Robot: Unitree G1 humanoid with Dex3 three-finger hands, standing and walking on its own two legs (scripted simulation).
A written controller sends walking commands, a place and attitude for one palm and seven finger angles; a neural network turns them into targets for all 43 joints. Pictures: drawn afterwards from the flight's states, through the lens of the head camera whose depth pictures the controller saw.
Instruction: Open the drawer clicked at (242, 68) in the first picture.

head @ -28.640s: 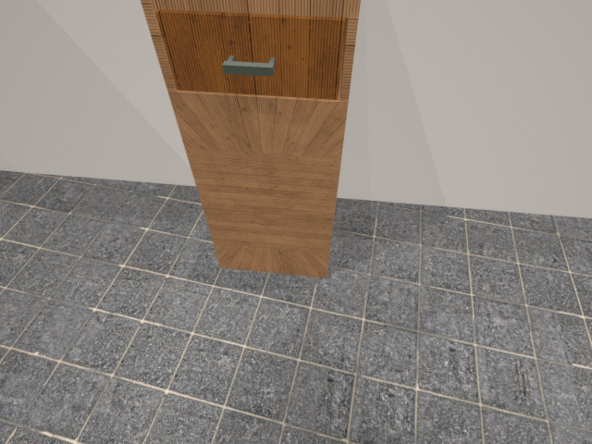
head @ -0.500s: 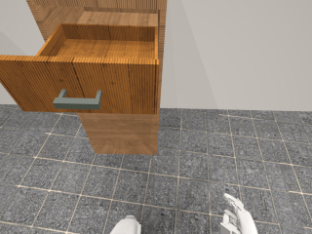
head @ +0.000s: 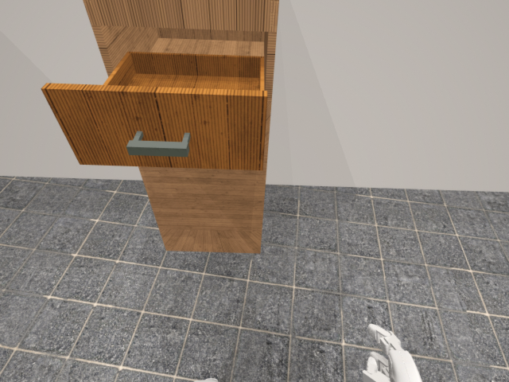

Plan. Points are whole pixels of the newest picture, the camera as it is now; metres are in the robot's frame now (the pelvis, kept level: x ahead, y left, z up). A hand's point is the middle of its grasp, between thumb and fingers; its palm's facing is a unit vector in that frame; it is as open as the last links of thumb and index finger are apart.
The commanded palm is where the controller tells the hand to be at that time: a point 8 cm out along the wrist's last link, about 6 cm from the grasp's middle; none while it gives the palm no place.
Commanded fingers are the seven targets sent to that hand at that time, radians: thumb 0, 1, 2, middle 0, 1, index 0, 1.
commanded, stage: stop stepping back and stand still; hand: left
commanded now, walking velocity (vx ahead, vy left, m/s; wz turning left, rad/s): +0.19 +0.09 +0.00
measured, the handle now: (160, 142) +0.49 +0.21 +0.12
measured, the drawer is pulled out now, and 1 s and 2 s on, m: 0.29 0.29 0.29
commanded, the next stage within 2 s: let the arm hang, fingers relaxed in 0.48 s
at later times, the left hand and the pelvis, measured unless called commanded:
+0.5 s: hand out of the picture +0.20 +0.25 +0.33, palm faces +0.61 -0.68 -0.41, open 7.4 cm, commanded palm +0.12 +0.31 +0.31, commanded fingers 0.00 0.90 0.90 -0.20 -0.30 -0.20 -0.30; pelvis +0.00 +0.02 +0.00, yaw +2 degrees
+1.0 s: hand out of the picture -0.10 +0.22 -0.19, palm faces +0.14 -0.97 -0.20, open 6.9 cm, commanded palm none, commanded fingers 0.00 0.90 0.90 -0.20 -0.30 -0.20 -0.30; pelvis -0.05 +0.02 -0.01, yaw +6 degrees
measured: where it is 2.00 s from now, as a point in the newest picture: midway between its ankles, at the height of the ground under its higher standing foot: outside the picture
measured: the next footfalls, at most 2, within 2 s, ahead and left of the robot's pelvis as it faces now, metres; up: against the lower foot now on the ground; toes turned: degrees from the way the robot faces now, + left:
left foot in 0.22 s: +0.00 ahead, +0.12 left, +0.00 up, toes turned +6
right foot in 1.28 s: -0.02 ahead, -0.15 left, +0.00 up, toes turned +8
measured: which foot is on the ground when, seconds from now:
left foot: up 0.00-0.20, down 0.22-1.00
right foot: down 0.00-0.96, up 0.98-1.00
